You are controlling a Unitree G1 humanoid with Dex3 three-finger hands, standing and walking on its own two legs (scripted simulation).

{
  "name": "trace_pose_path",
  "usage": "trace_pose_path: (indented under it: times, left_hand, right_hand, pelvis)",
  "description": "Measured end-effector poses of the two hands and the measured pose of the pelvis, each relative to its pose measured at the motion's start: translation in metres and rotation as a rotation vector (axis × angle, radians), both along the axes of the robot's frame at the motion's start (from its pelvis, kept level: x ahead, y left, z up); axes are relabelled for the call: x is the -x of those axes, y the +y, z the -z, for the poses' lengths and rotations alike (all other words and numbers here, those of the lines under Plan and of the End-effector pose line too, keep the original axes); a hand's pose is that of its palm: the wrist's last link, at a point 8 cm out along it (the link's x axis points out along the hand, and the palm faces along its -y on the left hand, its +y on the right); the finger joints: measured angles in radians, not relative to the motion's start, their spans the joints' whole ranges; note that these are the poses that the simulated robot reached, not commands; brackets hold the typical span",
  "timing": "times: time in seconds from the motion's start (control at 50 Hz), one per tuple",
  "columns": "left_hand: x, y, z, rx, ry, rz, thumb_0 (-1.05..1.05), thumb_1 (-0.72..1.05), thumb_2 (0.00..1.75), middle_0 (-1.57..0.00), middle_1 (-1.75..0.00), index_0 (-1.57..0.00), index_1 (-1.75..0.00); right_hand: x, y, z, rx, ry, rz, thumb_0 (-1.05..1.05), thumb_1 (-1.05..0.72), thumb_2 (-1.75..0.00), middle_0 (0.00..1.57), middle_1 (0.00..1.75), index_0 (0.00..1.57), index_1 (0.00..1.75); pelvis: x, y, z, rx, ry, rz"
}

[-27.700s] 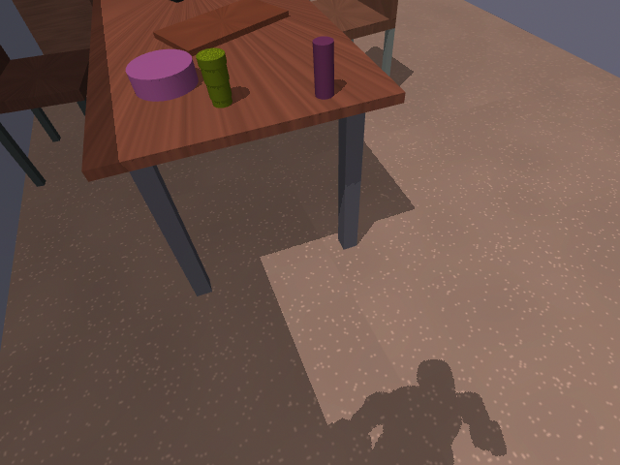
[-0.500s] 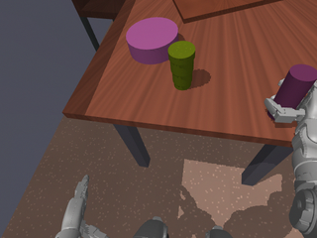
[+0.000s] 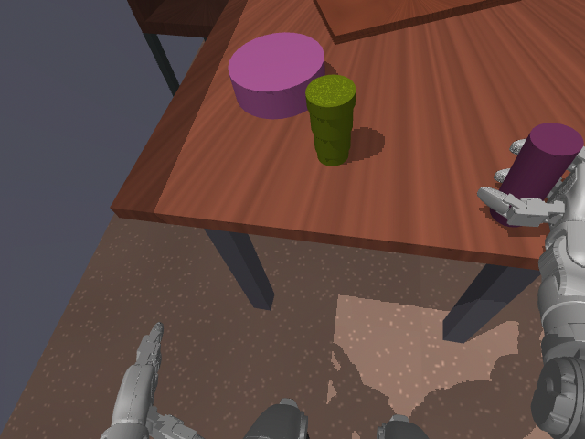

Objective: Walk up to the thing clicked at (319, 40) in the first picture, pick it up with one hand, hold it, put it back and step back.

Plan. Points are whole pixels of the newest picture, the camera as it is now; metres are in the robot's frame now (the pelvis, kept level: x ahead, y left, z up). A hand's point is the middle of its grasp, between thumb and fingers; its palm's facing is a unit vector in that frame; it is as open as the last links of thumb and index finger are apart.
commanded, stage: open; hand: right
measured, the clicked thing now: (529, 180) +0.44 -0.22 +0.08
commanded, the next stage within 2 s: withdraw in 0.22 s
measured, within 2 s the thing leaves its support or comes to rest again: neither
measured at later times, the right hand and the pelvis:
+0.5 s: hand (537, 170) +0.45 -0.23 +0.09, palm faces +0.26 +0.97 +0.00, open 14.9 cm; pelvis -0.01 +0.00 +0.00, yaw +0 degrees
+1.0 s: hand out of the picture +0.45 -0.31 +0.19, palm faces +0.33 +0.92 -0.22, open 17.4 cm; pelvis +0.02 +0.00 +0.04, yaw +0 degrees
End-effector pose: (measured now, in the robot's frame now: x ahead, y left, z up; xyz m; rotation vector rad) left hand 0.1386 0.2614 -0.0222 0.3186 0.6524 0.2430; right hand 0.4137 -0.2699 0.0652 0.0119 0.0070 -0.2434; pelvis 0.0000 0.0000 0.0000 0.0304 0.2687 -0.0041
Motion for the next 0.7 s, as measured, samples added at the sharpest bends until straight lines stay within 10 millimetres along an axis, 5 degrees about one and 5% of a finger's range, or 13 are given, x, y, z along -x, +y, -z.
trace_pose_path:
  times: [0.22,0.44,0.58,0.7]
  left_hand:
    - [0.006,-0.001,0.001,0.004,0.012,0.002,-0.01,-0.52,0.05,-0.07,-0.06,-0.06,-0.05]
    - [0.009,0.006,0.0,-0.009,0.009,-0.008,-0.01,-0.51,0.05,-0.07,-0.06,-0.06,-0.05]
    - [0.008,0.009,-0.009,-0.003,-0.004,-0.018,-0.01,-0.5,0.04,-0.07,-0.06,-0.06,-0.05]
    - [0.006,0.004,0.006,0.049,0.052,-0.029,-0.01,-0.5,0.04,-0.06,-0.05,-0.06,-0.05]
  right_hand:
    - [-0.002,0.0,-0.001,-0.002,0.006,-0.003,-0.01,0.39,-0.33,0.77,0.56,0.78,0.55]
    - [-0.003,-0.001,-0.005,0.008,-0.007,0.004,-0.01,0.42,-0.25,0.46,0.37,0.46,0.36]
    - [-0.008,-0.018,-0.052,0.026,-0.061,0.043,-0.02,0.41,-0.2,0.29,0.26,0.29,0.25]
    - [-0.015,-0.043,-0.107,0.065,-0.092,0.067,-0.02,0.47,-0.11,0.17,0.15,0.17,0.14]
  pelvis:
    - [0.004,-0.001,0.001,0.002,0.005,-0.004]
    - [0.006,0.002,0.002,0.002,0.001,-0.004]
    - [0.001,0.003,-0.007,0.0,-0.033,0.0]
    - [-0.003,0.004,-0.016,0.0,-0.056,0.005]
